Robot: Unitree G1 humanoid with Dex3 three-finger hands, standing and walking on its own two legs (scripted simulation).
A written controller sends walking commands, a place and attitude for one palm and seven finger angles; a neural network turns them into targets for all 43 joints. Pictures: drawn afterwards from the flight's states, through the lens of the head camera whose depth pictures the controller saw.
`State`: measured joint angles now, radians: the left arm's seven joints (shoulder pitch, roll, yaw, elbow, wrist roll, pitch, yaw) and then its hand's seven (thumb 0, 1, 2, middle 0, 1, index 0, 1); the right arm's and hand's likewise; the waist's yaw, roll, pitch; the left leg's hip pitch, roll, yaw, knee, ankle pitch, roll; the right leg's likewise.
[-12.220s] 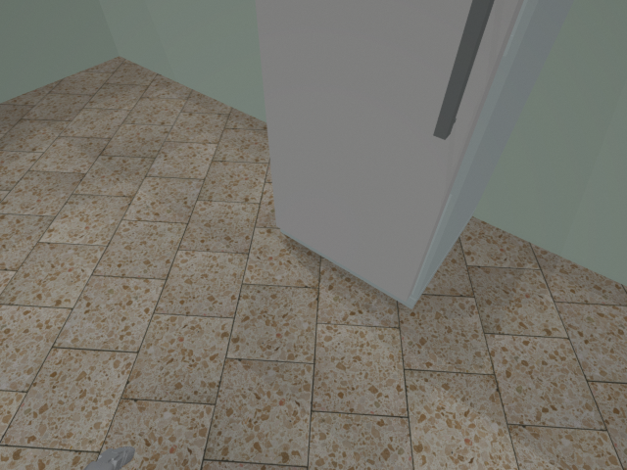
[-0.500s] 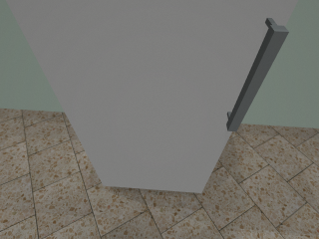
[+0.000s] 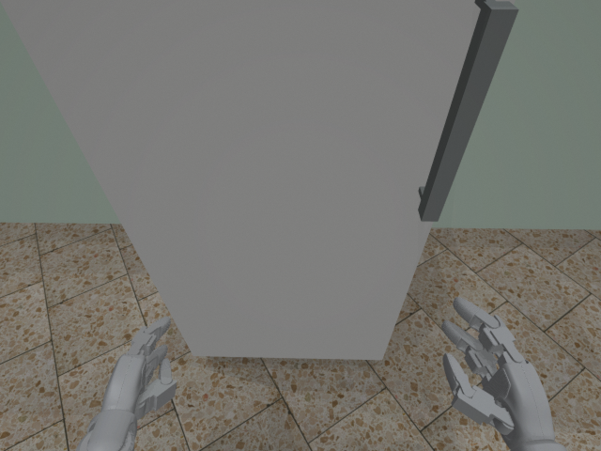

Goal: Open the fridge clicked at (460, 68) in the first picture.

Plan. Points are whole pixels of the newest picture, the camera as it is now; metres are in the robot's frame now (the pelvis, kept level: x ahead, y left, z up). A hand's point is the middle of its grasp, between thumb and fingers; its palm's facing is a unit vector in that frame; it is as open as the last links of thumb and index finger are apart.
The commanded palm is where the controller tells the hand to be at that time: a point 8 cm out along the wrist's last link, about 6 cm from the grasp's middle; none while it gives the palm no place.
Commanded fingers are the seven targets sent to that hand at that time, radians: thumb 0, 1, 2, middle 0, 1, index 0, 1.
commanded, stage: raise the hand to about handle height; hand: right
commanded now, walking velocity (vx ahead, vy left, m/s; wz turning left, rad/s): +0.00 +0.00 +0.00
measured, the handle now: (451, 125) +0.49 -0.16 +0.21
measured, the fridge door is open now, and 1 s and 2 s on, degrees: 0 0 0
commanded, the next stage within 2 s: move the hooked fingers beside the handle in 1.74 s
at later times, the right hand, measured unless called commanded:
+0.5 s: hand (548, 351) +0.23 -0.24 +0.11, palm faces +0.05 +1.00 -0.07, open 11.2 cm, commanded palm +0.19 -0.28 +0.12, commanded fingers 0.00 0.13 -0.46 0.27 0.96 0.27 0.96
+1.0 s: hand out of the picture +0.25 -0.29 +0.19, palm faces +0.06 +0.99 -0.09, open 13.8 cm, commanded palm +0.22 -0.32 +0.21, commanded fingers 0.00 0.50 -0.30 0.30 1.20 0.30 1.20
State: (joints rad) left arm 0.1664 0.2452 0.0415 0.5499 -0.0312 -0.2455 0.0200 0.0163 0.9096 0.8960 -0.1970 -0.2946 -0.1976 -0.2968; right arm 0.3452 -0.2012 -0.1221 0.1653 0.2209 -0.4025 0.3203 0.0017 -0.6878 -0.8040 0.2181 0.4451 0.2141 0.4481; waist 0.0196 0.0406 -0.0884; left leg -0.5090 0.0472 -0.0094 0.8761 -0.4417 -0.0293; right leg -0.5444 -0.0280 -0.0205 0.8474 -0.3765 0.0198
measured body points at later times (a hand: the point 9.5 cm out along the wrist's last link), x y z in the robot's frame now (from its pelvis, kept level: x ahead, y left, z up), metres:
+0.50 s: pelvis +0.01 +0.00 +0.01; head +0.01 +0.01 +0.46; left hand +0.16 +0.22 -0.07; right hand +0.22 -0.29 +0.11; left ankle +0.01 +0.14 -0.70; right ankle +0.03 -0.13 -0.70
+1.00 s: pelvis +0.01 +0.00 +0.03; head -0.01 +0.01 +0.48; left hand +0.23 +0.20 -0.02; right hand +0.24 -0.34 +0.19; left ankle +0.01 +0.14 -0.70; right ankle +0.03 -0.13 -0.70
